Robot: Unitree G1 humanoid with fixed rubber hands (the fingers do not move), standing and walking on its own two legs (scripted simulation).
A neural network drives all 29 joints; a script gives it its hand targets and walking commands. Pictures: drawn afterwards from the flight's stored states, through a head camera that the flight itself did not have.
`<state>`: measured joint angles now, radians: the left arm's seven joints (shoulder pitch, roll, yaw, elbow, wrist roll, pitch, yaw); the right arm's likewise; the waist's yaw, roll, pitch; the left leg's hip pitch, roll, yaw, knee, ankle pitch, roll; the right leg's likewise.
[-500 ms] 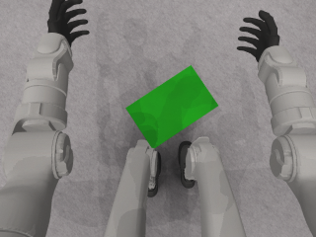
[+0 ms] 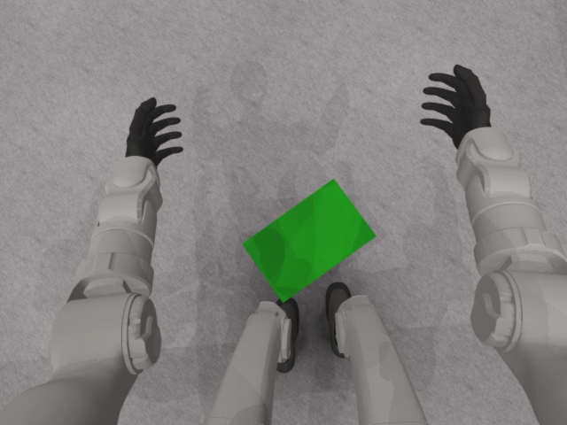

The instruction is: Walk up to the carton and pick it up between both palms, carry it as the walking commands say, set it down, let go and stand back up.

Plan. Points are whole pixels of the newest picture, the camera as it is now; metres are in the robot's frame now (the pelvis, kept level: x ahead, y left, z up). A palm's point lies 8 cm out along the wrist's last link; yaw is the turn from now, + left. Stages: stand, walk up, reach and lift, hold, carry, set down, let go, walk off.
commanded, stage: let go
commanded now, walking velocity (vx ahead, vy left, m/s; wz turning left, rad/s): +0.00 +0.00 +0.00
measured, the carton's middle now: (307, 239) +0.33 +0.00 -0.52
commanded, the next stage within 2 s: stand in 1.10 s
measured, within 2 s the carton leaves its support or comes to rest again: neither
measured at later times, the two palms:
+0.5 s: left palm (89, 278) +0.29 +0.22 +0.02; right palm (540, 273) +0.29 -0.22 +0.00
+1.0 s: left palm out of the picture +0.17 +0.22 +0.05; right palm out of the picture +0.18 -0.23 +0.03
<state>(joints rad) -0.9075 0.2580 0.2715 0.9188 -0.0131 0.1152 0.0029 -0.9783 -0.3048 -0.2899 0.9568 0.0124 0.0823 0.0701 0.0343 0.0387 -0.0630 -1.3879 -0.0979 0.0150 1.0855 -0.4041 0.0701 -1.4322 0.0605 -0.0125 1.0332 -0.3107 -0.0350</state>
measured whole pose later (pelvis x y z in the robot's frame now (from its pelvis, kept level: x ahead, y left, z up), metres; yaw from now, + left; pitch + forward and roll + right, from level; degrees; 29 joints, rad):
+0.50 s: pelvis +0.04 -0.01 +0.08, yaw +1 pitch +15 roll -1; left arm -0.08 0.20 0.03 0.53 -0.07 0.08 -0.03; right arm -0.08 -0.22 -0.06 0.58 0.00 0.07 0.06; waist 0.01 0.05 -0.07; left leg -0.62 -0.09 -0.04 0.74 -0.38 0.07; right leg -0.66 0.07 -0.01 0.70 -0.30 -0.05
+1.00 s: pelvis +0.01 -0.01 +0.10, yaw +0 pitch -12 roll +0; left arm 0.20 0.21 0.00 0.43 -0.04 0.17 -0.09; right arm 0.18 -0.21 -0.02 0.40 -0.02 0.18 0.07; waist -0.02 0.07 0.20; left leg -0.03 -0.08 -0.02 0.53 -0.29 0.07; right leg -0.09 0.08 0.02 0.52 -0.22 -0.04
